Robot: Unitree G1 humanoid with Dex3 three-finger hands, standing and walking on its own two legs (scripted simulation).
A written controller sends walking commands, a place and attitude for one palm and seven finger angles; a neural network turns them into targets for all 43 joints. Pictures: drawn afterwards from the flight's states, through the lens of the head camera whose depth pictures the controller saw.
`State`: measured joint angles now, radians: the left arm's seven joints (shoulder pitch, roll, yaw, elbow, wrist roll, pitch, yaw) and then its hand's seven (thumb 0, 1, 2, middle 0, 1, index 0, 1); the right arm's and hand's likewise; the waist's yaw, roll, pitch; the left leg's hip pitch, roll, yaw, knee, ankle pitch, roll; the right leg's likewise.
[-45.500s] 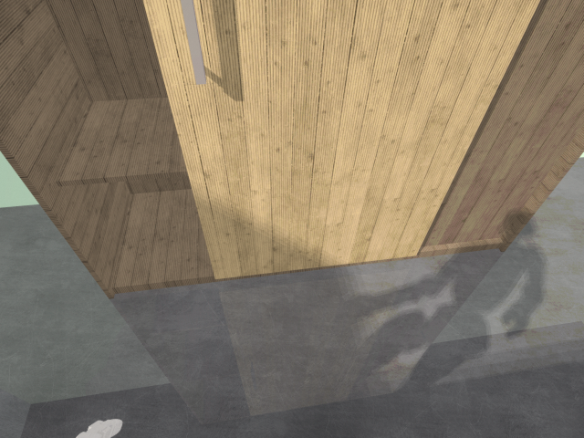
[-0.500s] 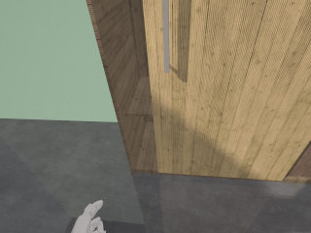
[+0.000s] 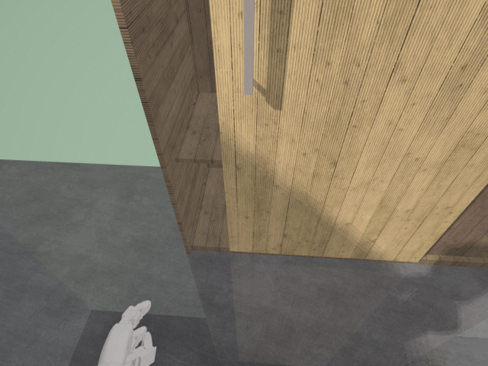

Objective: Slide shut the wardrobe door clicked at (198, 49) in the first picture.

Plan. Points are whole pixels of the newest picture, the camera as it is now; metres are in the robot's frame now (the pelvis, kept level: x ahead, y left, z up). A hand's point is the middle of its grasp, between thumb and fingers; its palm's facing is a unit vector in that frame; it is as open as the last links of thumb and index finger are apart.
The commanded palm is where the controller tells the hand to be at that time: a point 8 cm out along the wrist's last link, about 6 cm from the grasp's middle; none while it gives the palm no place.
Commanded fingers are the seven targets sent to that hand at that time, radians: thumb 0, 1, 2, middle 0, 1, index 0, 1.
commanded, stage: stop stepping back and stand still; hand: right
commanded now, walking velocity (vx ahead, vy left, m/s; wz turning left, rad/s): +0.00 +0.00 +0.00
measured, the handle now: (249, 12) +0.69 +0.04 +0.28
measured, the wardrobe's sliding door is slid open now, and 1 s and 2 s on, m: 0.18 0.18 0.18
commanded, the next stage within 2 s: let the arm hang, fingers relaxed in 0.22 s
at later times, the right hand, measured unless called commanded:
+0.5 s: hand out of the picture +0.16 -0.25 -0.09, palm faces +0.08 +0.93 -0.36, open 7.4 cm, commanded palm none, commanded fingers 0.00 -0.90 -0.90 0.20 0.30 0.20 0.30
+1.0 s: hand out of the picture -0.06 -0.21 -0.16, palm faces +0.02 +0.97 -0.23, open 7.3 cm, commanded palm none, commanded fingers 0.00 -0.90 -0.90 0.20 0.30 0.20 0.30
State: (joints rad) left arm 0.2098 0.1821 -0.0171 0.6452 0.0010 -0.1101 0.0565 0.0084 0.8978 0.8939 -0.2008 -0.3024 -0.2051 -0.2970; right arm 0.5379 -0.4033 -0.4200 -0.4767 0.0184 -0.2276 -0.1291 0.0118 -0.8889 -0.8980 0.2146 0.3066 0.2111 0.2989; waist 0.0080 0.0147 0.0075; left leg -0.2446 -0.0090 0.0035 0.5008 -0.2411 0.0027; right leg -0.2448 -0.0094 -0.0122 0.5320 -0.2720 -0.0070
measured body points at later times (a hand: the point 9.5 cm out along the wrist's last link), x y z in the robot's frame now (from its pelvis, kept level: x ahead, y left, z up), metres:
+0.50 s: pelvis -0.01 -0.02 -0.01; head -0.02 +0.00 +0.44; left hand +0.14 +0.23 -0.13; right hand +0.15 -0.30 -0.06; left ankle +0.02 +0.12 -0.74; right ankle +0.01 -0.11 -0.74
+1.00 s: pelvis -0.01 -0.02 +0.01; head +0.01 -0.01 +0.45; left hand -0.05 +0.19 -0.16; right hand -0.06 -0.26 -0.15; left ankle +0.02 +0.12 -0.74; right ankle +0.01 -0.11 -0.74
